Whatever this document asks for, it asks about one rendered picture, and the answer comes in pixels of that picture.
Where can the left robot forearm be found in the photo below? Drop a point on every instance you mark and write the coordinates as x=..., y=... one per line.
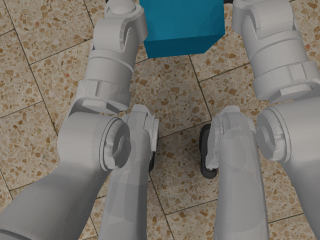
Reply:
x=111, y=61

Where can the right robot upper arm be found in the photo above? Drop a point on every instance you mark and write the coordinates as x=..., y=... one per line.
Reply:
x=289, y=133

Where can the left robot shin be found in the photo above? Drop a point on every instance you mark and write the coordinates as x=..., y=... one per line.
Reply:
x=139, y=108

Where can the carton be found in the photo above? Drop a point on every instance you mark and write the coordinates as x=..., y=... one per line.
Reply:
x=182, y=27

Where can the left robot upper arm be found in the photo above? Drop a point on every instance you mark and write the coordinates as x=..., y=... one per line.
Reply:
x=58, y=206

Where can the right robot thigh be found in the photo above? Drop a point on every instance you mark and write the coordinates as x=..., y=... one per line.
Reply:
x=241, y=211

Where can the right robot forearm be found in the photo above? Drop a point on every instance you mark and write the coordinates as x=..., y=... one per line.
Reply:
x=275, y=50

